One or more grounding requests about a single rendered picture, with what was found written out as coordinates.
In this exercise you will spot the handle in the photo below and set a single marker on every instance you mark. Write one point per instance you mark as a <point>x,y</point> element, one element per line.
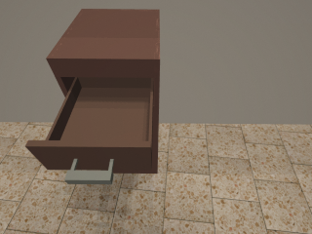
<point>74,176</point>

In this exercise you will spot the cabinet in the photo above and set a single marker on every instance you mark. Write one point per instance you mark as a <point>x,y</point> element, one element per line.
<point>112,43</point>

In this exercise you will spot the drawer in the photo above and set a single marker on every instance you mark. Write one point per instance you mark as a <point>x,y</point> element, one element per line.
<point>101,118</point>

